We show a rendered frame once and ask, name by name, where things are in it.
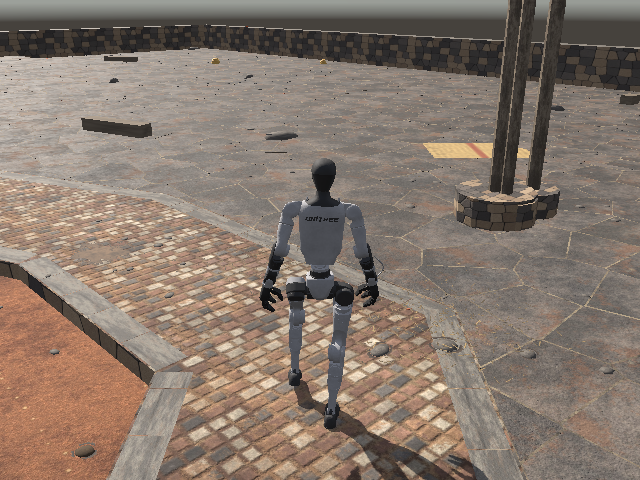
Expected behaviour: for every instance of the robot right hand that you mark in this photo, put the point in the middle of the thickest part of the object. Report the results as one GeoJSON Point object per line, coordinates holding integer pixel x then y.
{"type": "Point", "coordinates": [371, 291]}

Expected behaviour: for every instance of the robot left hand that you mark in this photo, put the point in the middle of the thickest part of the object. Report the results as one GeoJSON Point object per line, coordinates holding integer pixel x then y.
{"type": "Point", "coordinates": [265, 296]}

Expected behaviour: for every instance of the robot right upper arm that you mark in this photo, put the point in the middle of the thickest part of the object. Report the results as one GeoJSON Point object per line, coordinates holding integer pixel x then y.
{"type": "Point", "coordinates": [353, 212]}

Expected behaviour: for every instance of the humanoid robot head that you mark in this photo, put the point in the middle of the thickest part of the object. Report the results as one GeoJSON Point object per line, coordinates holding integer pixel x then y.
{"type": "Point", "coordinates": [323, 175]}

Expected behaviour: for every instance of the robot right thigh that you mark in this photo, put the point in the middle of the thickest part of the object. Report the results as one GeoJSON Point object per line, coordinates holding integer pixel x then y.
{"type": "Point", "coordinates": [342, 309]}

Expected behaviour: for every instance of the robot right forearm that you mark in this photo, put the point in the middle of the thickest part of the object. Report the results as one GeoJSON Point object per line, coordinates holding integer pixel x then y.
{"type": "Point", "coordinates": [368, 268]}

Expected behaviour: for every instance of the robot left upper arm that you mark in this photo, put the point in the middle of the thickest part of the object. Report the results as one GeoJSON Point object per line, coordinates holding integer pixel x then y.
{"type": "Point", "coordinates": [290, 210]}

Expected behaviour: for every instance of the robot left forearm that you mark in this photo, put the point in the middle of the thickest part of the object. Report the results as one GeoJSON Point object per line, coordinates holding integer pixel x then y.
{"type": "Point", "coordinates": [273, 269]}

